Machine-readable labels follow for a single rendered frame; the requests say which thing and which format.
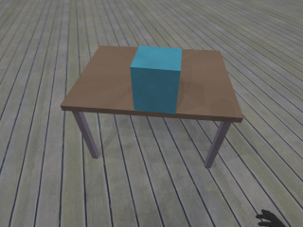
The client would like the carton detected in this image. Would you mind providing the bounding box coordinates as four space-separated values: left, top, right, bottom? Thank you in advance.
130 45 182 114

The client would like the table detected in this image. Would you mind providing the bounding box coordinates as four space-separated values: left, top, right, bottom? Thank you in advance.
60 45 243 168

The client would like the robot right hand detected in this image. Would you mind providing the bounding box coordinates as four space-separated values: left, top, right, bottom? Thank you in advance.
256 209 286 227

